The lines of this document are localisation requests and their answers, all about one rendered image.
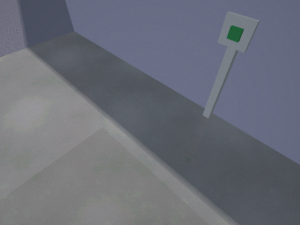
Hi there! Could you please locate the button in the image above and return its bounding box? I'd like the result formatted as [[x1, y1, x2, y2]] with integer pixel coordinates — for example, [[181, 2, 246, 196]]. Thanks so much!
[[227, 25, 244, 42]]

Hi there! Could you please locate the panel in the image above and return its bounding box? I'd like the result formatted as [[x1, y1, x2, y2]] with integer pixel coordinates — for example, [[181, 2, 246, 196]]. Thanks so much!
[[202, 11, 260, 118]]

